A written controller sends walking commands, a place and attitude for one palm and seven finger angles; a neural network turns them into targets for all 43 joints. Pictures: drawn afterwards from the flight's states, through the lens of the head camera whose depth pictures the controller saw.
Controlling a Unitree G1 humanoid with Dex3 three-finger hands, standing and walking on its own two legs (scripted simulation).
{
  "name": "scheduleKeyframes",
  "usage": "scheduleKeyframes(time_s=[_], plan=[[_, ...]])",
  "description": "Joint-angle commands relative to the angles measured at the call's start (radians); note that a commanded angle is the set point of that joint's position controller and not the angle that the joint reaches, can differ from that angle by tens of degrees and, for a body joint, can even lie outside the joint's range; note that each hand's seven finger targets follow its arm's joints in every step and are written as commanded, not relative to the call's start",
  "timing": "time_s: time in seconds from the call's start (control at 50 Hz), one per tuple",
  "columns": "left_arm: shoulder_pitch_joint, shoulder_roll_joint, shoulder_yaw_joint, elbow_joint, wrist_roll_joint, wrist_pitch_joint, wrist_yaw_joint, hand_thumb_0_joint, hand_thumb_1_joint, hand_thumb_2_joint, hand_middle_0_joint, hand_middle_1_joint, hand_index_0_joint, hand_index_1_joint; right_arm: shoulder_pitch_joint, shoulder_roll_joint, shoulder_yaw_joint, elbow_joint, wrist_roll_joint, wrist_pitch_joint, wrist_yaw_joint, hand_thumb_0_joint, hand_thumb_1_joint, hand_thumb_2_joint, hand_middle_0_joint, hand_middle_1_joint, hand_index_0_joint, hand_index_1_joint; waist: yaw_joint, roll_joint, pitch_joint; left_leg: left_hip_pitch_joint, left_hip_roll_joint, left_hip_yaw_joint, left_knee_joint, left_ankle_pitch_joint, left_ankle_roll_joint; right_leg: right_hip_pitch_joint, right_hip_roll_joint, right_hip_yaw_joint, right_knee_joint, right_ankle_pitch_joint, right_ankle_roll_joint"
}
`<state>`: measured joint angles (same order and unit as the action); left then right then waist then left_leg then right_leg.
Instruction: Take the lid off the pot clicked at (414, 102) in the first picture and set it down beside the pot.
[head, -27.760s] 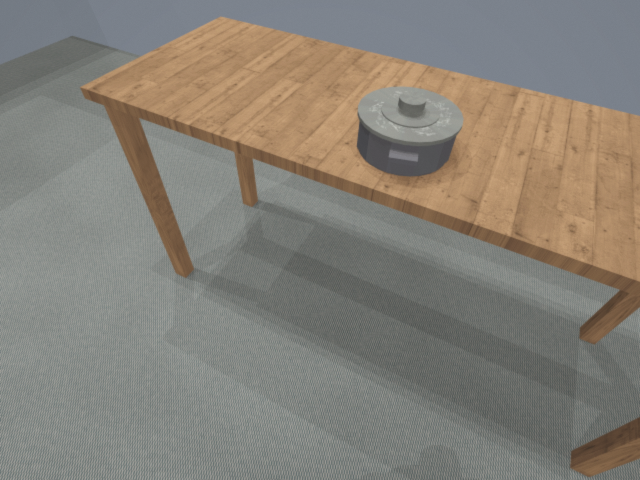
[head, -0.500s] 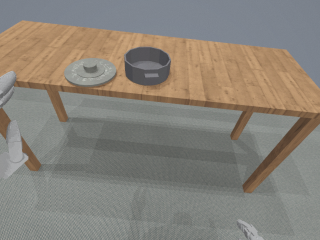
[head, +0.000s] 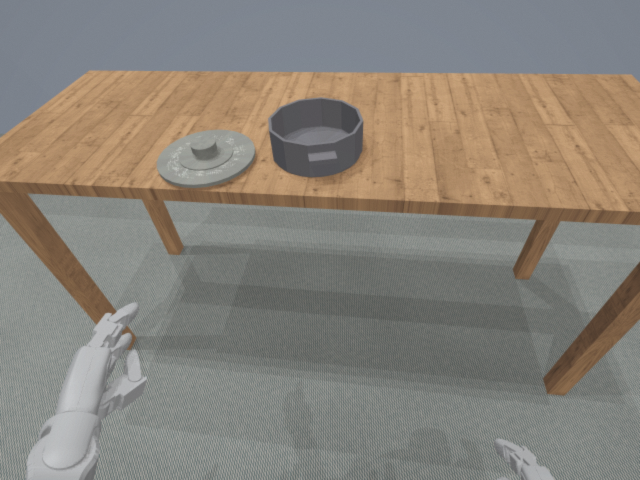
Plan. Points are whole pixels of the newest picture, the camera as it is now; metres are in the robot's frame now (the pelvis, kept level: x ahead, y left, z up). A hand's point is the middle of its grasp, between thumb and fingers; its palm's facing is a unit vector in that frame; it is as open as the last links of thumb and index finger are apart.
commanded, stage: stop stepping back and stand still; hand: left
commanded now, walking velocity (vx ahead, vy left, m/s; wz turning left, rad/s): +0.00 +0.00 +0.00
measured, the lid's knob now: (203, 146) +0.72 +0.28 +0.05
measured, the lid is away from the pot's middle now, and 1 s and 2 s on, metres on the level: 0.23 0.23 0.23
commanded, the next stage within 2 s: let the arm hang, fingers relaxed in 0.94 s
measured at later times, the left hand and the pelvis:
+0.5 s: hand out of the picture +0.00 +0.16 -0.16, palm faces +0.01 -0.97 -0.23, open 7.3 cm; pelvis +0.03 -0.02 +0.01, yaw +0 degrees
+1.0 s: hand out of the picture +0.06 +0.15 -0.16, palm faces +0.02 -0.98 -0.21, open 7.3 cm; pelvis +0.05 -0.02 +0.01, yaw -1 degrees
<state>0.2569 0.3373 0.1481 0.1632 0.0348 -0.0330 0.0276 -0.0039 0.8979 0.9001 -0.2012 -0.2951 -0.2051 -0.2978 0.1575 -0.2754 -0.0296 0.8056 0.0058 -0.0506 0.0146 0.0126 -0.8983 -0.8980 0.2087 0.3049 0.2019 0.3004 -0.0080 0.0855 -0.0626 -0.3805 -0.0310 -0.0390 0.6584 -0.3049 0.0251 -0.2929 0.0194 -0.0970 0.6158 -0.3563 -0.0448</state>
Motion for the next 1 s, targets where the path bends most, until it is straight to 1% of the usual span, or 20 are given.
scheduleKeyframes(time_s=[0.0,0.04,0.06,0.08,0.12,0.18,0.2,0.22,0.28,0.32,0.46,0.5,0.52,0.66,0.7,0.72,0.78,0.82,0.84,0.98], plan=[[-0.058,0.021,-0.071,0.287,-0.006,0.044,-0.009,0.0,0.9,0.9,-0.2,-0.3,-0.2,-0.3,0.06,-0.077,-0.044,-0.061,-0.026,0.033,-0.022,0.0,-0.9,-0.9,0.2,0.3,0.2,0.3,-0.033,-0.29,0.047,0.062,0.075,-0.041,0.026,0.191,0.018,-0.023,-0.21,0.184,-0.17,0.222,-0.082],[-0.082,0.019,-0.083,0.407,-0.012,0.055,-0.005,0.0,0.9,0.9,-0.2,-0.3,-0.2,-0.3,0.064,-0.049,-0.025,-0.033,-0.032,0.052,-0.03,0.0,-0.9,-0.9,0.2,0.3,0.2,0.3,-0.031,-0.142,0.112,0.062,0.087,-0.066,-0.052,0.213,0.022,-0.023,-0.179,0.184,-0.182,0.173,-0.058],[-0.078,0.021,-0.087,0.468,-0.017,0.053,-0.005,0.0,0.9,0.9,-0.2,-0.3,-0.2,-0.3,0.067,-0.048,-0.018,-0.014,-0.034,0.053,-0.033,0.0,-0.9,-0.9,0.2,0.3,0.2,0.3,-0.025,-0.044,0.124,0.052,0.097,-0.093,-0.108,0.251,0.024,0.011,-0.149,0.17,-0.163,0.189,-0.044],[-0.062,0.026,-0.091,0.527,-0.023,0.05,-0.006,0.0,0.9,0.9,-0.2,-0.3,-0.2,-0.3,0.072,-0.046,-0.012,0.004,-0.033,0.052,-0.035,0.0,-0.9,-0.9,0.2,0.3,0.2,0.3,-0.011,0.005,0.123,0.023,0.103,-0.11,-0.149,0.269,0.025,0.07,-0.121,0.153,-0.153,0.206,-0.028],[-0.022,0.031,-0.097,0.627,-0.03,0.044,-0.006,0.0,0.9,0.9,-0.2,-0.3,-0.2,-0.3,0.077,-0.044,-0.006,0.039,-0.027,0.049,-0.044,0.0,-0.9,-0.9,0.2,0.3,0.2,0.3,0.006,0.038,0.106,0.033,0.107,-0.115,-0.181,0.292,0.024,0.139,-0.108,0.143,-0.166,0.248,-0.016],[0.031,-0.017,-0.089,0.727,-0.034,0.033,-0.001,0.0,0.9,0.9,-0.2,-0.3,-0.2,-0.3,0.132,-0.008,-0.008,0.097,-0.026,0.048,-0.056,0.0,-0.9,-0.9,0.2,0.3,0.2,0.3,0.005,0.115,-0.005,0.094,0.103,-0.087,-0.169,0.285,0.021,0.227,-0.128,0.148,-0.197,0.302,-0.023],[0.028,-0.016,-0.096,0.75,-0.037,0.031,0.0,0.0,0.9,0.9,-0.2,-0.3,-0.2,-0.3,0.153,0.0,-0.007,0.113,-0.024,0.049,-0.057,0.0,-0.9,-0.9,0.2,0.3,0.2,0.3,-0.001,0.114,-0.022,0.106,0.105,-0.083,-0.169,0.283,0.02,0.24,-0.129,0.143,-0.199,0.308,-0.027],[0.023,-0.026,-0.101,0.766,-0.035,0.032,0.001,0.0,0.9,0.9,-0.2,-0.3,-0.2,-0.3,0.163,0.007,-0.008,0.124,-0.02,0.055,-0.06,0.0,-0.9,-0.9,0.2,0.3,0.2,0.3,-0.003,0.061,0.003,0.114,0.111,-0.084,-0.173,0.257,0.022,0.219,-0.12,0.132,-0.219,0.289,-0.023],[0.031,-0.047,-0.113,0.824,-0.038,0.028,0.004,0.0,0.9,0.9,-0.2,-0.3,-0.2,-0.3,0.211,0.022,-0.007,0.169,-0.015,0.059,-0.061,0.0,-0.9,-0.9,0.2,0.3,0.2,0.3,-0.009,-0.012,0.017,0.116,0.104,-0.072,-0.178,0.233,0.02,0.227,-0.127,0.137,-0.257,0.281,-0.02],[0.028,-0.058,-0.119,0.854,-0.038,0.028,0.009,0.0,0.9,0.9,-0.2,-0.3,-0.2,-0.3,0.229,0.035,-0.007,0.197,-0.014,0.063,-0.061,0.0,-0.9,-0.9,0.2,0.3,0.2,0.3,-0.015,-0.057,0.065,0.122,0.103,-0.067,-0.188,0.221,0.018,0.197,-0.126,0.128,-0.273,0.265,-0.022],[0.063,-0.097,-0.124,0.921,-0.04,0.026,0.021,0.0,0.9,0.9,-0.2,-0.3,-0.2,-0.3,0.263,0.064,-0.003,0.263,-0.011,0.062,-0.065,0.0,-0.9,-0.9,0.2,0.3,0.2,0.3,-0.011,-0.106,0.113,0.134,0.107,-0.057,-0.215,0.247,0.021,0.194,-0.116,0.116,-0.277,0.278,-0.014],[0.07,-0.104,-0.122,0.928,-0.04,0.024,0.023,0.0,0.9,0.9,-0.2,-0.3,-0.2,-0.3,0.262,0.07,-0.003,0.274,-0.01,0.059,-0.067,0.0,-0.9,-0.9,0.2,0.3,0.2,0.3,-0.009,-0.112,0.101,0.147,0.106,-0.053,-0.216,0.269,0.021,0.205,-0.116,0.114,-0.272,0.306,-0.011],[0.072,-0.109,-0.123,0.93,-0.039,0.025,0.025,0.0,0.9,0.9,-0.2,-0.3,-0.2,-0.3,0.256,0.077,-0.004,0.278,-0.011,0.06,-0.067,0.0,-0.9,-0.9,0.2,0.3,0.2,0.3,-0.007,-0.106,0.123,0.149,0.106,-0.051,-0.216,0.26,0.021,0.184,-0.112,0.113,-0.271,0.294,-0.011],[0.064,-0.128,-0.115,0.933,-0.04,0.025,0.029,0.0,0.9,0.9,-0.2,-0.3,-0.2,-0.3,0.252,0.098,-0.004,0.304,-0.013,0.056,-0.071,0.0,-0.9,-0.9,0.2,0.3,0.2,0.3,-0.005,-0.086,0.15,0.137,0.105,-0.045,-0.225,0.283,0.02,0.196,-0.114,0.117,-0.264,0.325,-0.006],[0.066,-0.125,-0.112,0.933,-0.04,0.024,0.028,0.0,0.9,0.9,-0.2,-0.3,-0.2,-0.3,0.25,0.1,-0.004,0.301,-0.013,0.053,-0.072,0.0,-0.9,-0.9,0.2,0.3,0.2,0.3,-0.004,-0.072,0.128,0.152,0.105,-0.043,-0.22,0.308,0.021,0.208,-0.117,0.119,-0.259,0.359,-0.006],[0.068,-0.127,-0.113,0.929,-0.039,0.024,0.03,0.0,0.9,0.9,-0.2,-0.3,-0.2,-0.3,0.252,0.106,-0.005,0.303,-0.011,0.054,-0.073,0.0,-0.9,-0.9,0.2,0.3,0.2,0.3,-0.003,-0.087,0.144,0.148,0.106,-0.043,-0.219,0.299,0.022,0.201,-0.114,0.119,-0.262,0.359,0.0],[0.059,-0.126,-0.111,0.927,-0.04,0.023,0.027,0.0,0.9,0.9,-0.2,-0.3,-0.2,-0.3,0.251,0.097,-0.006,0.3,-0.014,0.052,-0.073,0.0,-0.9,-0.9,0.2,0.3,0.2,0.3,-0.006,-0.06,0.124,0.166,0.11,-0.042,-0.223,0.316,0.021,0.206,-0.114,0.118,-0.257,0.364,-0.008],[0.062,-0.123,-0.111,0.923,-0.039,0.022,0.027,0.0,0.9,0.9,-0.2,-0.3,-0.2,-0.3,0.249,0.098,-0.007,0.297,-0.011,0.051,-0.074,0.0,-0.9,-0.9,0.2,0.3,0.2,0.3,-0.005,-0.078,0.129,0.173,0.111,-0.041,-0.219,0.323,0.022,0.202,-0.113,0.121,-0.26,0.378,0.0],[0.059,-0.124,-0.112,0.924,-0.039,0.023,0.027,0.0,0.9,0.9,-0.2,-0.3,-0.2,-0.3,0.247,0.093,-0.007,0.298,-0.012,0.053,-0.074,0.0,-0.9,-0.9,0.2,0.3,0.2,0.3,-0.007,-0.064,0.137,0.174,0.11,-0.039,-0.219,0.317,0.021,0.196,-0.114,0.125,-0.263,0.376,-0.002],[0.062,-0.118,-0.113,0.922,-0.04,0.02,0.027,0.0,0.9,0.9,-0.2,-0.3,-0.2,-0.3,0.243,0.081,-0.007,0.292,-0.012,0.052,-0.075,0.0,-0.9,-0.9,0.2,0.3,0.2,0.3,-0.01,-0.073,0.111,0.205,0.114,-0.031,-0.216,0.346,0.02,0.209,-0.115,0.13,-0.263,0.424,0.002]])
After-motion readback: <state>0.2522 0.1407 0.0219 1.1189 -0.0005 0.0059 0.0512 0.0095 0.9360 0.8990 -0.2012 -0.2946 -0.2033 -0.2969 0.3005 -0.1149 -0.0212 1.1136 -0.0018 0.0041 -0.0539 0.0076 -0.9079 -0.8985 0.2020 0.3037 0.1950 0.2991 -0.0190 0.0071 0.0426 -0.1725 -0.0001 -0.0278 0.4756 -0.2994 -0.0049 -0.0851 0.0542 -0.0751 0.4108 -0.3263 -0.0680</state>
